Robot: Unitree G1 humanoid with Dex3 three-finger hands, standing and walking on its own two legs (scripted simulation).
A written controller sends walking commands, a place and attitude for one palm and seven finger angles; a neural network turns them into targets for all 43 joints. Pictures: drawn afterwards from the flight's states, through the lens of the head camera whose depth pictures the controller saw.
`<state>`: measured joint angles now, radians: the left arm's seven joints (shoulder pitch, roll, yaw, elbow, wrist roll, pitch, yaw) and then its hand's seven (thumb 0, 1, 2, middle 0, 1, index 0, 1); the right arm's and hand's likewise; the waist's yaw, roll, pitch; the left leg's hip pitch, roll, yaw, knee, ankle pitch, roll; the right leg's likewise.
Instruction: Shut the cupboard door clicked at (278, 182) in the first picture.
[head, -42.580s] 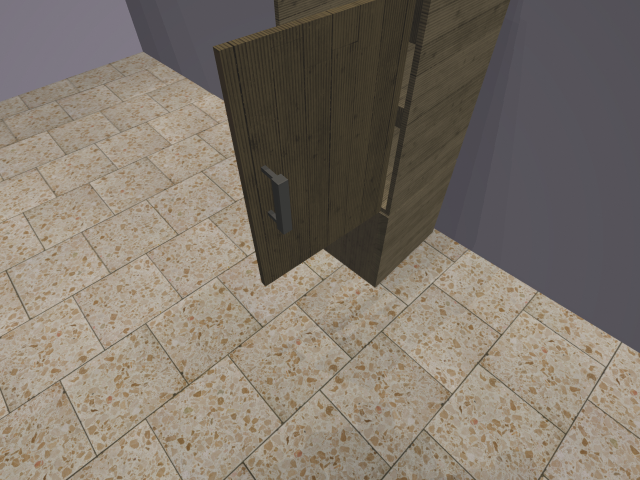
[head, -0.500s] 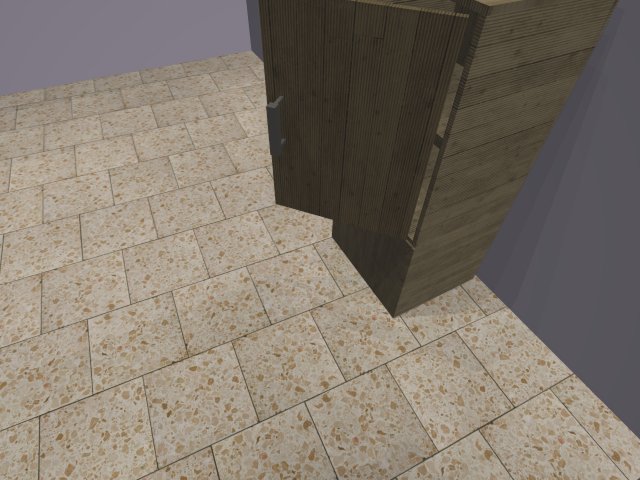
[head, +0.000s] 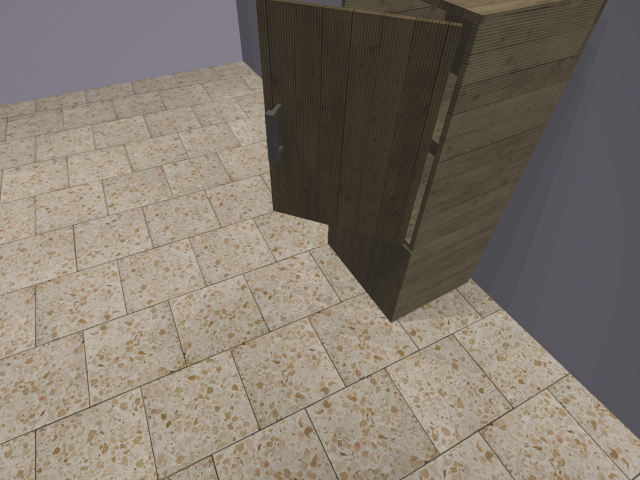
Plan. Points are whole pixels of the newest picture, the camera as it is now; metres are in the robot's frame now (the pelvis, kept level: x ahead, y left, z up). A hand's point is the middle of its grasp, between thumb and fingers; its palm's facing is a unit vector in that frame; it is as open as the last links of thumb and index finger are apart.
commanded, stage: look to check the result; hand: left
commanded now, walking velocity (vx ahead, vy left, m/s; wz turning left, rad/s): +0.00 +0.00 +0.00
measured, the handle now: (276, 133) +0.91 +0.16 -0.05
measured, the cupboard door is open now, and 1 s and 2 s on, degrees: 41 41 41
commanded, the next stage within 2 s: walk to a spot facing it in 0.54 s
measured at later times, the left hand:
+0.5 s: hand out of the picture +0.02 +0.20 -0.17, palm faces +0.01 -0.97 -0.25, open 7.4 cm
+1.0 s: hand out of the picture +0.05 +0.20 -0.19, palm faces +0.19 -0.96 -0.21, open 7.4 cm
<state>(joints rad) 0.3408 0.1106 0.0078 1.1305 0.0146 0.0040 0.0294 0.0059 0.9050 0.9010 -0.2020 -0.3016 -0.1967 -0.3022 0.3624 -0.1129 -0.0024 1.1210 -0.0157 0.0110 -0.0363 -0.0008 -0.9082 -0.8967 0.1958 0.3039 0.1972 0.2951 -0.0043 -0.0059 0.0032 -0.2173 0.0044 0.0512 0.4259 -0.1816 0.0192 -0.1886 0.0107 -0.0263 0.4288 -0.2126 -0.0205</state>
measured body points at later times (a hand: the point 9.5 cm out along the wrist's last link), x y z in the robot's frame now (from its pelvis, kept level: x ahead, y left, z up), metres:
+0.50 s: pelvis +0.01 +0.00 +0.00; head +0.02 -0.01 +0.45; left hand +0.02 +0.25 -0.15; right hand +0.02 -0.25 -0.16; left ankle +0.03 +0.11 -0.74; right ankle +0.01 -0.11 -0.74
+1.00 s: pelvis +0.02 +0.01 -0.02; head +0.04 +0.03 +0.43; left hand +0.04 +0.25 -0.18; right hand +0.07 -0.23 -0.17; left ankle +0.03 +0.11 -0.74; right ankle +0.01 -0.11 -0.74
